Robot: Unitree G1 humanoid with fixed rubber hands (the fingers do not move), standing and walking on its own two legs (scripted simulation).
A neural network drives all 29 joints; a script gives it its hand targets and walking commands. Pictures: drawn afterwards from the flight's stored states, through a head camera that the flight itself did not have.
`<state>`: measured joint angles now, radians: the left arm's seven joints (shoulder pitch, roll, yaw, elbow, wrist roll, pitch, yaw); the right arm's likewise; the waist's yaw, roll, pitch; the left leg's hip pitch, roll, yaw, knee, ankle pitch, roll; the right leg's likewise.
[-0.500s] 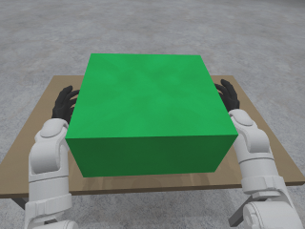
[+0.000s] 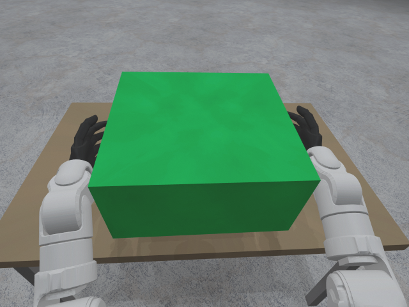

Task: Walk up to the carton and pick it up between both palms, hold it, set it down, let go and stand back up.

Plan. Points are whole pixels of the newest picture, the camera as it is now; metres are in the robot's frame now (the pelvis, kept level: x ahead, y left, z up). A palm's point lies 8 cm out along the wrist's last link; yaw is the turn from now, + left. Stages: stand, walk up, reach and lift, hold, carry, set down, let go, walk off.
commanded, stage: hold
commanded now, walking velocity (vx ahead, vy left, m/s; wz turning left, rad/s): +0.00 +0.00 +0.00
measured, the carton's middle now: (199, 146) +0.38 +0.01 +0.16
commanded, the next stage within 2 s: set down in 0.60 s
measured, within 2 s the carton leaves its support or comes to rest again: neither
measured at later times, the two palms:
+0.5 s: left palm (84, 160) +0.33 +0.21 +0.17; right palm (305, 148) +0.36 -0.19 +0.17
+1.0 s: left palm (80, 153) +0.36 +0.23 +0.16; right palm (293, 155) +0.36 -0.18 +0.15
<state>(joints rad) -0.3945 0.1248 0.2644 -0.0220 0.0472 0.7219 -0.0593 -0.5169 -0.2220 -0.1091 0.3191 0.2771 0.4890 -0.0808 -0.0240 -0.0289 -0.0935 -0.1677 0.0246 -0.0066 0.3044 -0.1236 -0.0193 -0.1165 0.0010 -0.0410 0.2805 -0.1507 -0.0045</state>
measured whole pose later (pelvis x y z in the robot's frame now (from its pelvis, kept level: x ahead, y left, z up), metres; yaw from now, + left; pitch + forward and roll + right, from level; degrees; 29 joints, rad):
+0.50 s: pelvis +0.00 +0.00 +0.00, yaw +0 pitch +0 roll +0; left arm -0.42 0.13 0.27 0.01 0.05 0.72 -0.07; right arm -0.54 -0.22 -0.11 0.35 0.26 0.48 -0.08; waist -0.02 -0.02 -0.09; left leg -0.18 0.02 -0.01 0.30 -0.11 -0.02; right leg -0.14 0.00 -0.04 0.29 -0.15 0.00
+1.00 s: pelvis +0.00 +0.01 +0.00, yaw +0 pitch -2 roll +0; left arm -0.52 0.18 0.30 0.34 0.05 0.40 -0.14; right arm -0.54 -0.11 -0.22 0.50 0.06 0.22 -0.03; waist -0.01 -0.03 -0.05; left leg -0.16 0.00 0.01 0.32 -0.13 0.00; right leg -0.12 -0.02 -0.03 0.31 -0.16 0.02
